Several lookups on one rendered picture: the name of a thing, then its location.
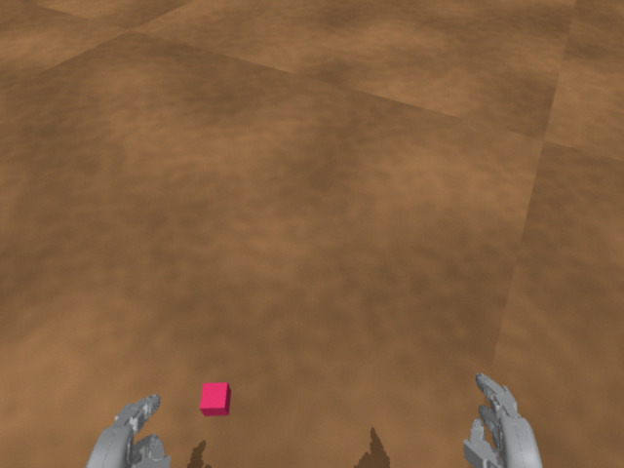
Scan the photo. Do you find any right robot hand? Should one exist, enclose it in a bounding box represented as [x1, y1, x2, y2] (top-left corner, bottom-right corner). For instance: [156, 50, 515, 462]
[463, 373, 543, 468]

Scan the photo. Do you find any left robot hand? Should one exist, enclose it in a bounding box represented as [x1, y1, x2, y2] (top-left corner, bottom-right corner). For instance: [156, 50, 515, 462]
[85, 394, 171, 468]

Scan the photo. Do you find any cube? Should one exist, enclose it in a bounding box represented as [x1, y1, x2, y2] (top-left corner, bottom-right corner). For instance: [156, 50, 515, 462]
[200, 382, 231, 416]

